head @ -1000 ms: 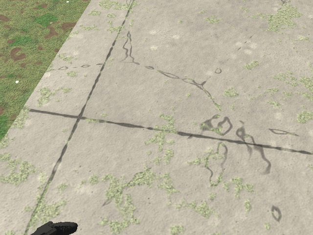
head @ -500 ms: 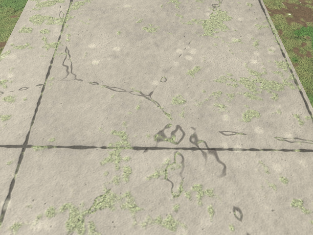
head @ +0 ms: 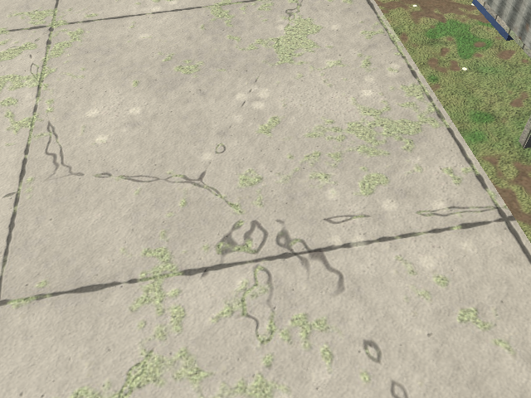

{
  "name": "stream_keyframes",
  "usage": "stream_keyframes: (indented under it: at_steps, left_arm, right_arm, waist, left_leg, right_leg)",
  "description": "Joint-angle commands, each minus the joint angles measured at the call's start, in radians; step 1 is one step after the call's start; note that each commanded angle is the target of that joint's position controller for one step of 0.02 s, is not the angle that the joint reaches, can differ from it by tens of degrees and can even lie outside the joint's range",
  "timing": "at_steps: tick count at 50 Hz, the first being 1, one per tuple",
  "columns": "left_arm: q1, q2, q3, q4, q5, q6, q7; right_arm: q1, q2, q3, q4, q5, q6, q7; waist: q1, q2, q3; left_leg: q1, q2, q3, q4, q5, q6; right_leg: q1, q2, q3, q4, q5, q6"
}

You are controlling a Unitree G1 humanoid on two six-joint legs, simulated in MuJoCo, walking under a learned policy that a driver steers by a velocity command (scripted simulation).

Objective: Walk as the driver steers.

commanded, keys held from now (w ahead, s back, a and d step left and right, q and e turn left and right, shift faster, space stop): q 0.46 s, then w+q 0.06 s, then w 0.06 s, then w+e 0.42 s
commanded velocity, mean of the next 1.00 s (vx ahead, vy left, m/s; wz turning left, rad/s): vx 0.16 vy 0.00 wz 0.21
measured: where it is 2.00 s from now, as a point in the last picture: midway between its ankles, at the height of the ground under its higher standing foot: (247, 335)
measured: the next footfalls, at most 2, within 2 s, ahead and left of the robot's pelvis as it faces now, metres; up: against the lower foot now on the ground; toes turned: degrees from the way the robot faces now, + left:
left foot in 0.24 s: -0.01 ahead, +0.14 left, +0.00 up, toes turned +11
right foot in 0.82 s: +0.14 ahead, -0.05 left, +0.00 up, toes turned +18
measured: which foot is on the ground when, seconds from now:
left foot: up 0.00-0.22, down 0.24-0.82, up 0.84-1.00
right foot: down 0.00-0.26, up 0.28-0.80, down 0.82-1.00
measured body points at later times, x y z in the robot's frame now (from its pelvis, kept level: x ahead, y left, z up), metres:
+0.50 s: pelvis -0.02 +0.06 +0.01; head +0.01 +0.10 +0.46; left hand +0.05 +0.38 -0.11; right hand +0.19 -0.18 -0.07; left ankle -0.05 +0.13 -0.74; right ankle +0.02 -0.11 -0.66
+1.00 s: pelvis +0.13 +0.04 +0.01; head +0.15 +0.02 +0.46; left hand +0.10 +0.32 -0.10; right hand +0.34 -0.19 -0.09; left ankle +0.10 +0.18 -0.67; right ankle +0.10 -0.06 -0.74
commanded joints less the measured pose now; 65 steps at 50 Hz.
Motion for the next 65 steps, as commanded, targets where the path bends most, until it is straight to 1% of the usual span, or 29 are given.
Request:
stream_keyframes:
  at_steps: [1,9,11,12,13,14,15,16,18,19,23,27,35,37,40,41,42,43,44,45,47,50,54,59,61,62,63,64,65]
  left_arm:
    - [0.013,0.229,0.074,-0.035,-0.009,0.003,0.015]
    - [-0.037,0.235,0.090,-0.020,-0.023,0.022,0.024]
    - [-0.054,0.242,0.094,-0.013,-0.041,0.031,0.027]
    - [-0.015,0.229,0.094,0.007,-0.049,0.032,0.026]
    - [0.004,0.182,0.085,0.002,-0.022,0.027,0.021]
    - [-0.105,0.160,0.073,-0.066,0.001,0.018,0.024]
    - [-0.142,0.194,0.084,-0.067,-0.005,0.014,0.025]
    - [-0.113,0.209,0.092,-0.053,-0.024,0.015,0.021]
    - [-0.061,0.228,0.102,-0.016,-0.018,0.019,0.031]
    - [-0.047,0.221,0.103,-0.009,-0.015,0.017,0.031]
    - [-0.039,0.199,0.097,-0.010,-0.028,0.010,0.030]
    - [-0.082,0.206,0.094,-0.024,-0.038,-0.014,0.013]
    - [-0.095,0.194,0.067,-0.018,-0.053,-0.090,-0.035]
    - [-0.067,0.194,0.062,-0.011,-0.058,-0.100,-0.043]
    - [0.085,0.201,0.065,0.043,-0.057,-0.104,-0.043]
    - [0.186,0.235,0.075,0.065,-0.059,-0.105,-0.037]
    - [0.280,0.355,0.103,0.081,-0.056,-0.104,-0.034]
    - [0.340,0.348,0.106,0.087,-0.050,-0.106,-0.045]
    - [0.305,0.297,0.088,0.077,-0.046,-0.112,-0.047]
    - [0.279,0.261,0.078,0.060,-0.039,-0.110,-0.045]
    - [0.248,0.232,0.065,0.043,-0.039,-0.097,-0.035]
    - [0.251,0.234,0.063,0.033,-0.045,-0.078,-0.013]
    - [0.285,0.262,0.073,0.044,-0.047,-0.063,0.011]
    - [0.316,0.272,0.083,0.058,-0.063,-0.054,0.020]
    - [0.293,0.270,0.087,0.050,-0.058,-0.048,0.018]
    - [0.276,0.250,0.081,0.038,-0.050,-0.046,0.013]
    - [0.262,0.199,0.062,0.005,-0.030,-0.045,0.007]
    - [0.420,0.079,0.028,-0.015,-0.047,-0.056,0.005]
    - [0.432,0.176,0.041,0.002,-0.074,-0.059,0.006]
  right_arm:
    - [-0.068,-0.115,-0.025,-0.097,0.006,-0.011,-0.004]
    - [-0.032,-0.079,-0.020,-0.110,0.011,-0.005,0.021]
    - [0.018,-0.078,-0.024,-0.098,0.010,-0.004,0.033]
    - [0.037,-0.106,-0.033,-0.096,0.002,-0.005,0.031]
    - [0.057,-0.207,-0.060,-0.107,-0.002,-0.008,0.017]
    - [0.068,-0.292,-0.076,-0.128,-0.024,-0.020,0.018]
    - [0.068,-0.246,-0.063,-0.143,-0.045,-0.042,0.024]
    - [0.019,-0.225,-0.055,-0.144,-0.040,-0.059,0.024]
    - [-0.072,-0.181,-0.044,-0.160,0.000,-0.062,0.013]
    - [-0.075,-0.169,-0.036,-0.165,0.003,-0.059,0.007]
    - [-0.039,-0.175,-0.037,-0.176,-0.003,-0.047,-0.003]
    - [0.004,-0.183,-0.040,-0.168,0.005,-0.046,-0.010]
    - [0.040,-0.190,-0.027,-0.130,-0.008,-0.080,0.016]
    - [0.037,-0.188,-0.025,-0.123,-0.004,-0.084,0.023]
    - [0.019,-0.149,-0.011,-0.120,-0.008,-0.089,0.028]
    - [-0.011,-0.108,0.003,-0.133,-0.018,-0.096,0.027]
    - [-0.024,-0.065,0.015,-0.185,-0.023,-0.118,0.026]
    - [-0.078,-0.129,0.000,-0.211,-0.007,-0.139,0.019]
    - [-0.081,-0.165,-0.011,-0.211,0.015,-0.155,0.024]
    - [-0.089,-0.150,-0.007,-0.202,0.014,-0.163,0.031]
    - [-0.116,-0.137,-0.010,-0.207,-0.018,-0.174,0.041]
    - [-0.140,-0.090,-0.001,-0.219,-0.025,-0.171,0.051]
    - [-0.270,-0.041,0.018,-0.247,-0.015,-0.171,0.056]
    - [-0.291,-0.099,-0.005,-0.254,0.004,-0.175,0.056]
    - [-0.199,-0.136,-0.025,-0.235,0.004,-0.179,0.047]
    - [-0.086,-0.164,-0.043,-0.211,-0.001,-0.180,0.038]
    - [0.082,-0.211,-0.056,-0.196,-0.018,-0.176,0.028]
    - [0.161,-0.284,-0.069,-0.165,-0.033,-0.165,0.031]
    - [0.149,-0.195,-0.052,-0.165,-0.019,-0.161,0.038]
  waist:
    - [0.063,-0.157,-0.032]
    - [0.030,-0.150,-0.092]
    - [-0.007,-0.158,-0.108]
    - [-0.012,-0.120,-0.101]
    - [0.014,0.095,-0.104]
    - [-0.021,0.279,-0.075]
    - [-0.053,0.126,-0.120]
    - [-0.013,0.082,-0.100]
    - [0.028,0.036,-0.073]
    - [0.037,0.051,-0.083]
    - [0.025,0.061,-0.095]
    - [-0.012,0.120,-0.046]
    - [-0.061,0.110,0.012]
    - [-0.040,0.092,0.021]
    - [0.046,0.054,-0.017]
    - [0.093,-0.008,-0.051]
    - [0.091,-0.260,-0.092]
    - [0.136,-0.307,-0.055]
    - [0.113,-0.214,0.006]
    - [0.106,-0.174,0.022]
    - [0.086,-0.120,0.036]
    - [0.069,-0.141,0.022]
    - [0.106,-0.146,0.042]
    - [0.085,-0.167,0.034]
    - [0.028,-0.183,-0.012]
    - [-0.033,-0.169,-0.095]
    - [-0.105,-0.101,-0.264]
    - [-0.035,0.236,-0.432]
    - [-0.037,0.245,-0.394]
  left_leg:
    - [-0.071,0.006,0.006,0.010,-0.060,0.004]
    - [0.014,-0.015,0.072,-0.099,-0.041,0.045]
    - [0.122,-0.048,0.112,-0.290,0.113,0.084]
    - [0.201,-0.052,0.072,-0.409,0.258,0.122]
    - [0.349,0.113,-0.181,-0.476,0.540,0.198]
    - [0.380,0.330,-0.499,-0.496,0.781,0.405]
    - [0.375,0.327,-0.479,-0.508,0.742,0.459]
    - [0.356,0.271,-0.385,-0.500,0.688,0.409]
    - [0.343,0.186,-0.299,-0.491,0.619,0.320]
    - [0.319,0.159,-0.274,-0.491,0.658,0.313]
    - [0.348,0.124,-0.271,-0.489,0.638,0.313]
    - [0.327,0.110,-0.379,-0.599,-0.017,0.316]
    - [0.259,0.146,-0.373,-0.617,-0.073,0.316]
    - [0.239,0.151,-0.357,-0.605,-0.069,0.310]
    - [0.139,0.102,-0.268,-0.498,0.010,0.262]
    - [0.060,0.046,-0.183,-0.336,0.112,0.216]
    - [-0.163,-0.106,0.001,-0.015,0.081,0.131]
    - [-0.389,-0.132,-0.024,0.203,-0.149,0.096]
    - [-0.476,-0.077,-0.070,0.287,-0.112,0.109]
    - [-0.488,-0.049,-0.071,0.302,-0.030,0.114]
    - [-0.463,-0.014,-0.055,0.217,0.091,0.102]
    - [-0.362,-0.033,-0.006,0.062,0.182,0.052]
    - [-0.184,-0.088,0.022,-0.216,0.385,0.019]
    - [-0.062,-0.092,-0.038,-0.338,0.420,0.049]
    - [0.065,-0.098,-0.020,-0.365,0.354,0.090]
    - [0.234,-0.081,-0.015,-0.391,0.367,0.124]
    - [0.519,0.065,-0.152,-0.348,0.284,0.191]
    - [0.863,0.333,-0.622,-0.417,0.110,0.351]
    - [0.808,0.365,-0.794,-0.519,-0.089,0.362]
  right_leg:
    - [0.103,-0.340,0.246,-0.153,0.275,-0.198]
    - [0.161,-0.363,0.150,-0.084,0.496,-0.180]
    - [0.131,-0.334,0.088,-0.015,0.439,-0.124]
    - [0.070,-0.291,0.039,0.059,0.304,-0.053]
    - [-0.137,-0.192,-0.073,0.290,0.046,0.052]
    - [-0.399,-0.018,-0.046,0.495,-0.408,0.124]
    - [-0.428,-0.033,0.095,0.670,-0.452,0.125]
    - [-0.439,-0.054,0.127,0.710,-0.362,0.115]
    - [-0.451,-0.075,0.140,0.673,-0.214,0.124]
    - [-0.410,-0.064,0.133,0.688,-0.167,0.136]
    - [-0.392,-0.040,0.134,0.596,-0.092,0.161]
    - [-0.397,-0.045,0.138,0.362,-0.033,0.160]
    - [-0.237,-0.069,0.067,0.120,-0.034,0.078]
    - [-0.181,-0.063,0.053,0.070,-0.018,0.040]
    - [0.056,-0.039,0.047,0.002,0.009,-0.007]
    - [0.182,-0.108,0.160,-0.037,-0.023,-0.046]
    - [0.358,-0.281,0.506,-0.145,-0.128,-0.173]
    - [0.412,-0.395,0.797,-0.254,-0.246,-0.278]
    - [0.400,-0.393,0.764,-0.256,-0.281,-0.264]
    - [0.382,-0.343,0.674,-0.257,-0.241,-0.237]
    - [0.326,-0.281,0.543,-0.263,-0.040,-0.200]
    - [0.230,-0.212,0.418,-0.277,0.184,-0.181]
    - [0.071,-0.149,0.330,-0.260,0.254,-0.138]
    - [0.116,-0.209,0.432,-0.195,0.253,-0.097]
    - [0.140,-0.201,0.436,-0.088,0.427,-0.072]
    - [0.114,-0.146,0.399,0.062,0.511,-0.042]
    - [-0.017,-0.088,0.360,0.327,0.372,-0.014]
    - [-0.365,0.065,0.257,0.683,-0.266,0.048]
    - [-0.493,-0.005,0.264,0.835,-0.326,0.056]
Velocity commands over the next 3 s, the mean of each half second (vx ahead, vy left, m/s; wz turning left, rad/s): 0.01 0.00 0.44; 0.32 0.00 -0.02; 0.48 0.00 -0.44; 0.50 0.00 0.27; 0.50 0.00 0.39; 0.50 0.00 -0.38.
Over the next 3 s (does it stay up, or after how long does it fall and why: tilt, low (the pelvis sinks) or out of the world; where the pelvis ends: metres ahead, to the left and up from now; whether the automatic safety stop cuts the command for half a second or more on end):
stays up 1.19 0.23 0.00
